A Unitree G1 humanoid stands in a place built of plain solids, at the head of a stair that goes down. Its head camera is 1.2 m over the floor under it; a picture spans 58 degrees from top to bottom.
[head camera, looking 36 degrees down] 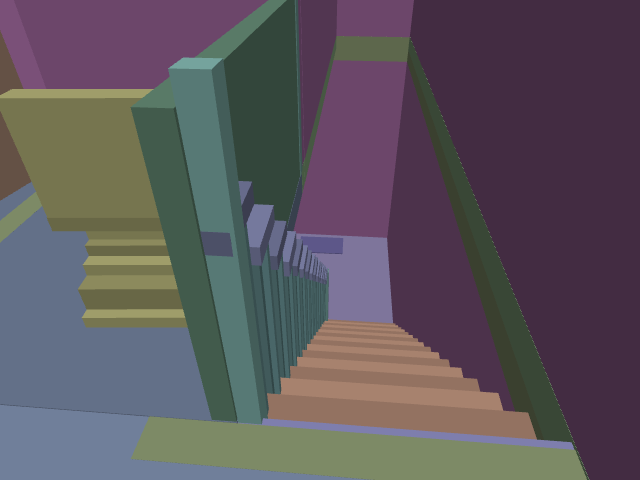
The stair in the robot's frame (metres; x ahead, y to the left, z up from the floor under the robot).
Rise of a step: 0.20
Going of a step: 0.22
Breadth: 0.97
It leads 5 degrees to the right of straight ahead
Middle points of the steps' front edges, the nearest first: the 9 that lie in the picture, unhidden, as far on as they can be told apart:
0.71 -0.24 0.00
0.93 -0.26 -0.20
1.15 -0.28 -0.41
1.37 -0.30 -0.61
1.59 -0.31 -0.82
1.81 -0.33 -1.02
2.04 -0.35 -1.23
2.26 -0.37 -1.43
2.48 -0.39 -1.63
